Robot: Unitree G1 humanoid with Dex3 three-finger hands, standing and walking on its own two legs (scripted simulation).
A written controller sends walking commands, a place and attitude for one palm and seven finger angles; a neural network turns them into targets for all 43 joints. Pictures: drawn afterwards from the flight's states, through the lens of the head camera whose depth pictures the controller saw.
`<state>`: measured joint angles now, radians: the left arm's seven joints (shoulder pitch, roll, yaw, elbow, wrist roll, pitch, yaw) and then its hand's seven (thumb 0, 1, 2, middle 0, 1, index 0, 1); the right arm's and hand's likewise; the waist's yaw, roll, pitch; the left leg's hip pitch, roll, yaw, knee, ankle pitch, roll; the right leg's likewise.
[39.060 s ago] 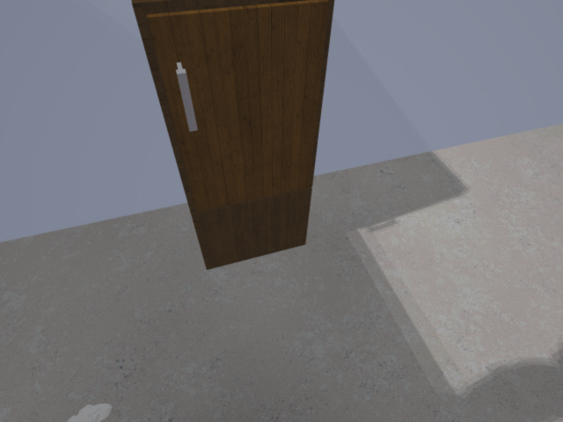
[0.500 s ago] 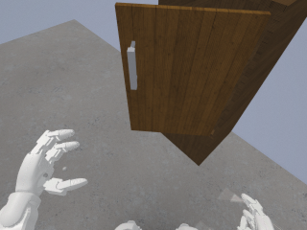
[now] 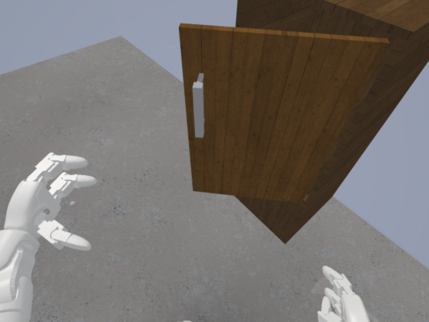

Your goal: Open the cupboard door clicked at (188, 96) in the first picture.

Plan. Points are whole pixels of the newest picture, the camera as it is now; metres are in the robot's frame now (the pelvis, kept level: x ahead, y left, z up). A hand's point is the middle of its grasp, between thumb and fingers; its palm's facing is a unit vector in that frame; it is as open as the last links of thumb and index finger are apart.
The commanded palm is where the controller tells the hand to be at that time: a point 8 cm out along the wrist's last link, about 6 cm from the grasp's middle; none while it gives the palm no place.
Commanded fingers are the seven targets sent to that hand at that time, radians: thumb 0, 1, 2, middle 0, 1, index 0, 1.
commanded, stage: raise the hand with hooked fingers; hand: left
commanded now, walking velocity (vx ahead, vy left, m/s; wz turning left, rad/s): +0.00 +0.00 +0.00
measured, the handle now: (200, 106) +0.56 +0.09 +0.08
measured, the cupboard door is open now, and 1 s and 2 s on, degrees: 42 42 42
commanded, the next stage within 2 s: move the hooked fingers beside the handle in 0.58 s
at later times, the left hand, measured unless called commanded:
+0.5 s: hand (77, 194) +0.29 +0.27 +0.09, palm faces +0.01 -1.00 -0.04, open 14.0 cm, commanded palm +0.27 +0.31 +0.09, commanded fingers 0.00 -0.50 0.30 -0.30 -1.20 -0.30 -1.20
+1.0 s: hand (101, 175) +0.34 +0.24 +0.09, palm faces -0.02 -1.00 -0.01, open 14.0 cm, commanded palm +0.32 +0.29 +0.09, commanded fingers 0.00 -0.50 0.30 -0.30 -1.20 -0.30 -1.20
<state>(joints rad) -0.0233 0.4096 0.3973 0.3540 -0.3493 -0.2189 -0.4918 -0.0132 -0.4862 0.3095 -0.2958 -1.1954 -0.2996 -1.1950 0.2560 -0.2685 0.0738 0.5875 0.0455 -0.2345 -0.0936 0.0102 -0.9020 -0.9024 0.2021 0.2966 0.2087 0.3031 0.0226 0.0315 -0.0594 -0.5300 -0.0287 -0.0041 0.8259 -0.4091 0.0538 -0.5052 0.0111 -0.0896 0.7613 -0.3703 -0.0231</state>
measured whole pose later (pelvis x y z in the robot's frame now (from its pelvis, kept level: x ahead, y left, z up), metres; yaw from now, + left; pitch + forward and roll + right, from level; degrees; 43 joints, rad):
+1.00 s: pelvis +0.00 -0.01 +0.00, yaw +0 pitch +8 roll -1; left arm -0.27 0.41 0.37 0.59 -0.30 -0.23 -0.47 -0.02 -0.50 0.30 -0.30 -1.20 -0.30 -1.20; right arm 0.26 -0.28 0.06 0.61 0.05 -0.20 -0.10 0.01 -0.90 -0.90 0.20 0.30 0.21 0.30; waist -0.01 0.02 -0.05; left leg -0.53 -0.03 0.00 0.79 -0.39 0.04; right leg -0.52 0.02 -0.08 0.74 -0.35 -0.03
